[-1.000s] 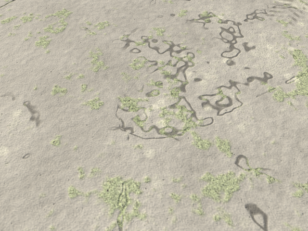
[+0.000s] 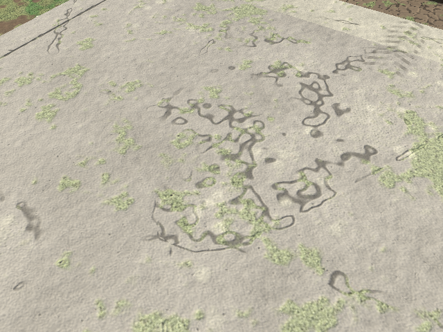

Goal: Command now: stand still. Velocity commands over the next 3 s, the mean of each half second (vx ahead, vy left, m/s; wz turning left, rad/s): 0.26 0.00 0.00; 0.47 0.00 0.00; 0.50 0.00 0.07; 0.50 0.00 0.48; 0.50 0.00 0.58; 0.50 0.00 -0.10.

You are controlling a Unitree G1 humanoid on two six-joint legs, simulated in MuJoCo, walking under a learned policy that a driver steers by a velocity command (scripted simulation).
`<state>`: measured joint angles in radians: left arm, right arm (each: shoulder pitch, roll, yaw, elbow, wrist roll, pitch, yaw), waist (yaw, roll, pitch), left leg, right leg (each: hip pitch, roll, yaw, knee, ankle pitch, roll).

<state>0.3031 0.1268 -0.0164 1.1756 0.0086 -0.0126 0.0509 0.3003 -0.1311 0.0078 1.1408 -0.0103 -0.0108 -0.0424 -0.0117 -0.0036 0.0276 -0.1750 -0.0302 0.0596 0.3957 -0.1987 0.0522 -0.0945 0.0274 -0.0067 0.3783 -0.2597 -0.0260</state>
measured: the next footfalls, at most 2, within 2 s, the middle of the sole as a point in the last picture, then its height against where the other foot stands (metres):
left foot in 0.80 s outside the picture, level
right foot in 1.34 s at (263, 265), level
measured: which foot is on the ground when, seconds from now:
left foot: down 0.00-0.40, up 0.42-0.78, down 0.80-1.00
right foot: down 0.00-0.78, up 0.80-1.00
